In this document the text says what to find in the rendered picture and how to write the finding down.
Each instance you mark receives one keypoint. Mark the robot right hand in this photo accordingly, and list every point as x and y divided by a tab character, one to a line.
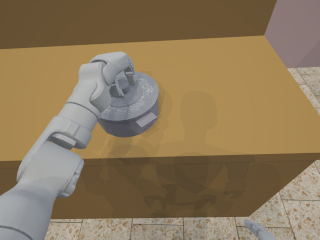
258	230

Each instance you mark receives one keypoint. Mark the knob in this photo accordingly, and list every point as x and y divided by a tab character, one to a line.
124	85

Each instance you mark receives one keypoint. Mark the robot left hand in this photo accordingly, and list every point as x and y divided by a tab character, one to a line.
121	62

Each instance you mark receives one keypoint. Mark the lid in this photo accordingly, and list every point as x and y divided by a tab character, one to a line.
141	98

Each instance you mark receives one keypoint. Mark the robot left forearm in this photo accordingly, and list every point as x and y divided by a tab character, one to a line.
72	127

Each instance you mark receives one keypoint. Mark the table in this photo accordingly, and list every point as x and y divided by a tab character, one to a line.
233	129

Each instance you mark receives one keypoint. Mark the robot left upper arm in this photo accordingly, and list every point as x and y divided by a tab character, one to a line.
26	209

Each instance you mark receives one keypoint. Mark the pot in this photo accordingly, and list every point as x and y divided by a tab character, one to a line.
133	127

